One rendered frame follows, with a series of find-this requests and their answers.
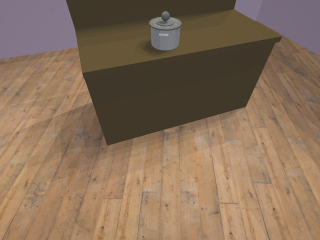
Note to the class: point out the table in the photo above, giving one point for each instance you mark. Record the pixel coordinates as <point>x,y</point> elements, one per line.
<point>137,89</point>

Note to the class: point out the knob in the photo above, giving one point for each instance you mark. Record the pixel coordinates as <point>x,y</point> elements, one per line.
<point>165,16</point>

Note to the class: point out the lid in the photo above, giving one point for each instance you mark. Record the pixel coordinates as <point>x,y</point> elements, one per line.
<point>169,25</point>

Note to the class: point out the pot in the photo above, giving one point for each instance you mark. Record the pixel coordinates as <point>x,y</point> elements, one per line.
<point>165,40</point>

